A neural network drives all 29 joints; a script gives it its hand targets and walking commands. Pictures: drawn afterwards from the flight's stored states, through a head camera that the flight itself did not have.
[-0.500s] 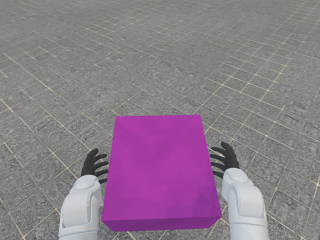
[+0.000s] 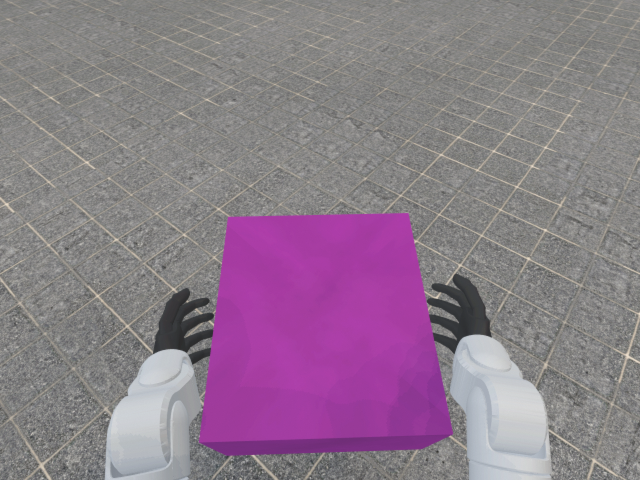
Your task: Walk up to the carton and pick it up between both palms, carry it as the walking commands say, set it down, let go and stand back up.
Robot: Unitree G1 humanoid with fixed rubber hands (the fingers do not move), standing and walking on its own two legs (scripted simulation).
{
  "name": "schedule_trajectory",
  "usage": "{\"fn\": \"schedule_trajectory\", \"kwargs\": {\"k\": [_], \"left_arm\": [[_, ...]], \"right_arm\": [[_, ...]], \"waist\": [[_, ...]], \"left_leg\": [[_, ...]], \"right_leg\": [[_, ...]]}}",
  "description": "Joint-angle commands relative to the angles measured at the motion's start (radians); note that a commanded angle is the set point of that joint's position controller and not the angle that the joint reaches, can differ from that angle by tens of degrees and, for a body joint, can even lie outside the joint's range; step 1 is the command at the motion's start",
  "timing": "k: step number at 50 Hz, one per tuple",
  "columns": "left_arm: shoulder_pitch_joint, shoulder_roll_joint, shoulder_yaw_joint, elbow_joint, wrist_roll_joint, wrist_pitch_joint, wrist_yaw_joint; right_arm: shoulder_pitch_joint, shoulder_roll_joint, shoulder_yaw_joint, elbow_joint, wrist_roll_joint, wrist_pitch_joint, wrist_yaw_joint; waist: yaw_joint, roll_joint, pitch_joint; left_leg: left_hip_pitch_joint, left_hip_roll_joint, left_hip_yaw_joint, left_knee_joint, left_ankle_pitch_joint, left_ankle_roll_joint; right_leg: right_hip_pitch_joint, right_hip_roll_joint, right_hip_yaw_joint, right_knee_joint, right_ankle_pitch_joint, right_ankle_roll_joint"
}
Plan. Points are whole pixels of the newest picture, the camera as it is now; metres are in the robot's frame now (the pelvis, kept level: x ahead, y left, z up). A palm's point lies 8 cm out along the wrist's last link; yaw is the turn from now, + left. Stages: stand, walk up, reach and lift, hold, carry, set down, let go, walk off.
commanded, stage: carry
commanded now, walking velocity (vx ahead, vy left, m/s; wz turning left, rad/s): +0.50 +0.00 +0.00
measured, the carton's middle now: (321, 329) +0.31 -0.01 -0.02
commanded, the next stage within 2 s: none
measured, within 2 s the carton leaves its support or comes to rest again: neither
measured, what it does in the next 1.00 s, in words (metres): walks ahead: right foot, then left foot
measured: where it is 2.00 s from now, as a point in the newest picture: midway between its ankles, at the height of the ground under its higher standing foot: (339, 329)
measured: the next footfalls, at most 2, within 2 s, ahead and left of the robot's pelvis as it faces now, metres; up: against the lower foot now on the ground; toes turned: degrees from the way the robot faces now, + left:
right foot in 0.54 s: +0.18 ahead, -0.10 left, +0.00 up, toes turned -8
left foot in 0.88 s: +0.53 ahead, +0.04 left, +0.00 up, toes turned +15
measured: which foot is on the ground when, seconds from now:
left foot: down 0.00-0.56, up 0.58-0.86, down 0.88-1.00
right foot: down 0.00-0.42, up 0.44-0.52, down 0.54-0.90, up 0.92-1.00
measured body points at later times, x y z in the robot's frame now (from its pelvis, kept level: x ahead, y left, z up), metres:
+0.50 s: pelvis +0.16 -0.01 +0.00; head +0.16 -0.02 +0.45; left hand +0.39 +0.17 +0.08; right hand +0.42 -0.17 +0.07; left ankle +0.06 +0.15 -0.73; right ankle +0.09 -0.11 -0.72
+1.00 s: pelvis +0.45 -0.04 +0.00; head +0.46 -0.07 +0.45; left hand +0.69 +0.14 +0.08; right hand +0.71 -0.21 +0.07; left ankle +0.49 +0.03 -0.73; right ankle +0.32 -0.12 -0.67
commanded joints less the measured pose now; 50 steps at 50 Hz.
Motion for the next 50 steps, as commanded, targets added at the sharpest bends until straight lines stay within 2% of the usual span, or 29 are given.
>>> {"fn": "schedule_trajectory", "kwargs": {"k": [1, 3, 6, 9, 10, 12, 14, 16, 18, 19, 20, 21, 24, 25, 26, 27, 28, 29, 31, 32, 36, 39, 41, 42, 43, 44, 45, 48, 50], "left_arm": [[-0.602, -0.843, -0.757, -0.41, -0.344, 0.093, -0.219], [-0.587, -0.825, -0.763, -0.404, -0.351, 0.143, -0.216], [-0.516, -0.827, -0.747, -0.353, -0.339, 0.201, -0.218], [-0.545, -0.793, -0.704, -0.286, -0.331, 0.246, -0.223], [-0.566, -0.789, -0.714, -0.309, -0.347, 0.25, -0.221], [-0.561, -0.787, -0.685, -0.278, -0.35, 0.266, -0.222], [-0.538, -0.821, -0.663, -0.264, -0.341, 0.27, -0.218], [-0.51, -0.84, -0.648, -0.261, -0.323, 0.266, -0.215], [-0.635, -0.887, -0.703, -0.337, -0.363, 0.265, -0.222], [-0.644, -0.888, -0.733, -0.383, -0.385, 0.262, -0.227], [-0.663, -0.9, -0.745, -0.39, -0.402, 0.262, -0.226], [-0.687, -0.902, -0.761, -0.4, -0.418, 0.262, -0.228], [-0.701, -0.961, -0.805, -0.455, -0.456, 0.233, -0.234], [-0.651, -1.006, -0.793, -0.411, -0.45, 0.23, -0.24], [-0.579, -0.99, -0.78, -0.411, -0.439, 0.226, -0.237], [-0.552, -0.965, -0.77, -0.41, -0.438, 0.222, -0.239], [-0.523, -0.959, -0.746, -0.382, -0.406, 0.216, -0.235], [-0.488, -0.981, -0.72, -0.346, -0.378, 0.205, -0.23], [-0.476, -0.985, -0.712, -0.405, -0.367, 0.189, -0.223], [-0.505, -0.974, -0.714, -0.447, -0.381, 0.182, -0.228], [-0.472, -0.927, -0.717, -0.474, -0.383, 0.17, -0.245], [-0.498, -0.911, -0.763, -0.489, -0.411, 0.172, -0.263], [-0.524, -0.923, -0.78, -0.48, -0.427, 0.184, -0.27], [-0.526, -0.909, -0.765, -0.48, -0.425, 0.185, -0.268], [-0.521, -0.881, -0.753, -0.464, -0.423, 0.193, -0.268], [-0.466, -0.883, -0.721, -0.376, -0.407, 0.199, -0.27], [-0.469, -0.897, -0.716, -0.371, -0.404, 0.193, -0.272], [-0.415, -0.904, -0.704, -0.304, -0.35, 0.203, -0.259], [-0.499, -0.904, -0.724, -0.374, -0.362, 0.191, -0.261]], "right_arm": [[-0.449, 0.851, 0.753, -0.262, 0.359, 0.124, 0.247], [-0.406, 0.821, 0.726, -0.232, 0.34, 0.17, 0.239], [-0.436, 0.803, 0.722, -0.265, 0.35, 0.212, 0.243], [-0.484, 0.792, 0.71, -0.232, 0.334, 0.254, 0.229], [-0.496, 0.796, 0.709, -0.246, 0.337, 0.266, 0.226], [-0.514, 0.792, 0.709, -0.254, 0.345, 0.291, 0.227], [-0.521, 0.825, 0.72, -0.229, 0.36, 0.31, 0.231], [-0.562, 0.843, 0.736, -0.27, 0.394, 0.311, 0.236], [-0.491, 0.894, 0.702, -0.199, 0.381, 0.308, 0.241], [-0.47, 0.898, 0.692, -0.237, 0.384, 0.29, 0.241], [-0.453, 0.911, 0.669, -0.222, 0.37, 0.288, 0.234], [-0.441, 0.928, 0.667, -0.215, 0.362, 0.284, 0.23], [-0.461, 0.98, 0.691, -0.307, 0.386, 0.238, 0.224], [-0.526, 0.992, 0.719, -0.344, 0.397, 0.228, 0.223], [-0.497, 0.957, 0.714, -0.372, 0.389, 0.223, 0.224], [-0.491, 0.931, 0.708, -0.376, 0.369, 0.221, 0.221], [-0.566, 0.928, 0.756, -0.42, 0.397, 0.225, 0.233], [-0.598, 0.946, 0.812, -0.438, 0.425, 0.223, 0.237], [-0.538, 0.978, 0.82, -0.431, 0.453, 0.217, 0.245], [-0.524, 0.995, 0.822, -0.425, 0.455, 0.214, 0.247], [-0.414, 1.008, 0.817, -0.347, 0.408, 0.201, 0.238], [-0.405, 0.963, 0.788, -0.37, 0.387, 0.187, 0.23], [-0.428, 0.973, 0.799, -0.394, 0.395, 0.195, 0.231], [-0.426, 0.96, 0.794, -0.403, 0.403, 0.2, 0.23], [-0.381, 0.933, 0.772, -0.34, 0.389, 0.209, 0.224], [-0.423, 0.905, 0.771, -0.348, 0.389, 0.214, 0.219], [-0.431, 0.906, 0.773, -0.363, 0.375, 0.215, 0.221], [-0.395, 0.928, 0.752, -0.275, 0.361, 0.226, 0.231], [-0.384, 0.953, 0.729, -0.231, 0.347, 0.218, 0.245]], "waist": [[-0.006, 0.015, -0.301], [-0.008, 0.083, -0.297], [-0.003, 0.123, -0.246], [0.012, -0.079, -0.127], [0.021, -0.187, -0.135], [0.012, -0.247, -0.117], [0.012, -0.173, -0.151], [0.012, -0.123, -0.22], [-0.019, 0.13, -0.234], [-0.028, 0.188, -0.244], [-0.024, 0.237, -0.245], [-0.029, 0.202, -0.237], [-0.027, 0.237, -0.254], [0.011, 0.159, -0.319], [0.032, 0.121, -0.395], [0.058, -0.088, -0.435], [0.049, -0.261, -0.386], [0.046, -0.239, -0.348], [0.048, -0.155, -0.285], [0.052, -0.24, -0.245], [0.036, -0.244, -0.26], [0.019, -0.155, -0.292], [-0.026, -0.111, -0.366], [-0.054, -0.009, -0.397], [-0.023, 0.139, -0.468], [-0.012, 0.062, -0.47], [0.0, -0.02, -0.405], [0.009, 0.021, -0.286], [0.007, 0.089, -0.27]], "left_leg": [[0.095, 0.028, -0.054, -0.193, -0.258, 0.075], [0.16, 0.057, -0.078, -0.219, -0.115, 0.085], [0.189, 0.087, -0.095, -0.277, -0.249, 0.087], [-0.055, 0.016, 0.025, -0.071, -0.242, 0.033], [-0.133, -0.017, 0.082, 0.029, -0.207, 0.018], [-0.177, -0.03, 0.106, 0.013, -0.159, 0.028], [-0.091, -0.047, 0.121, -0.046, -0.109, 0.043], [0.192, -0.038, 0.119, -0.135, -0.03, 0.06], [0.489, 0.127, -0.101, -0.208, 0.184, 0.105], [0.617, 0.176, -0.213, -0.209, 0.393, 0.151], [0.74, 0.205, -0.233, -0.169, 0.601, 0.187], [0.746, 0.227, -0.239, -0.178, 0.587, 0.197], [0.78, 0.145, -0.088, -0.075, 0.867, 0.125], [0.596, 0.123, 0.047, 0.053, 0.936, 0.067], [0.337, 0.072, 0.129, 0.156, 0.831, 0.009], [-0.025, -0.001, 0.144, 0.339, 0.289, -0.01], [-0.293, -0.109, 0.094, 0.436, -0.298, -0.014], [-0.321, -0.095, 0.031, 0.41, -0.372, 0.014], [-0.42, -0.111, 0.062, 0.304, -0.378, 0.045], [-0.52, -0.139, 0.101, 0.335, -0.364, 0.032], [-0.255, -0.213, 0.165, 0.115, 0.022, 0.048], [0.055, -0.296, 0.308, -0.101, 0.249, 0.04], [0.381, -0.193, 0.26, -0.207, 0.555, 0.087], [0.647, 0.016, 0.048, -0.129, 0.987, 0.196], [0.845, 0.245, -0.183, -0.02, 1.489, 0.314], [0.76, 0.297, -0.248, -0.051, 1.416, 0.338], [0.629, 0.27, -0.219, -0.105, 1.189, 0.328], [0.5, 0.176, -0.091, -0.187, 0.777, 0.259], [0.361, 0.146, -0.006, -0.182, 0.656, 0.23]], "right_leg": [[0.145, -0.045, 0.04, -0.162, -0.265, -0.021], [0.157, -0.028, -0.006, -0.113, -0.115, -0.014], [0.103, 0.016, -0.051, -0.12, -0.172, -0.001], [0.244, -0.088, 0.1, -0.256, -0.304, -0.036], [0.33, -0.144, 0.19, -0.31, -0.34, -0.07], [0.353, -0.208, 0.224, -0.332, -0.33, -0.098], [0.341, -0.203, 0.205, -0.315, -0.159, -0.095], [0.205, -0.137, 0.062, -0.22, -0.078, -0.037], [-0.057, -0.006, -0.124, 0.062, -0.052, 0.044], [-0.161, 0.054, -0.142, 0.134, -0.132, 0.052], [-0.27, 0.075, -0.137, 0.099, -0.238, 0.043], [-0.277, 0.077, -0.115, 0.048, -0.277, 0.029], [-0.202, 0.114, -0.126, -0.086, -0.21, 0.024], [0.094, 0.094, -0.099, -0.249, -0.002, -0.001], [0.454, 0.034, -0.058, -0.234, 0.304, -0.013], [0.781, -0.121, 0.099, -0.189, 0.727, -0.046], [0.911, -0.246, 0.298, -0.165, 1.253, -0.11], [0.878, -0.287, 0.333, -0.148, 1.482, -0.146], [0.925, -0.276, 0.242, -0.135, 1.547, -0.145], [1.012, -0.253, 0.219, -0.135, 1.639, -0.117], [0.819, -0.113, -0.004, -0.182, 1.434, 0.025], [0.651, -0.047, -0.11, -0.004, 1.358, 0.059], [0.43, -0.059, -0.124, 0.231, 1.119, 0.045], [0.116, -0.003, -0.114, 0.456, 0.598, 0.063], [-0.099, 0.082, -0.027, 0.572, -0.339, 0.052], [-0.067, 0.063, 0.114, 0.63, -0.418, 0.035], [-0.067, 0.037, 0.135, 0.58, -0.367, 0.015], [-0.065, -0.029, 0.099, 0.2, -0.372, -0.007], [0.086, 0.004, 0.047, -0.024, -0.276, 0.032]]}}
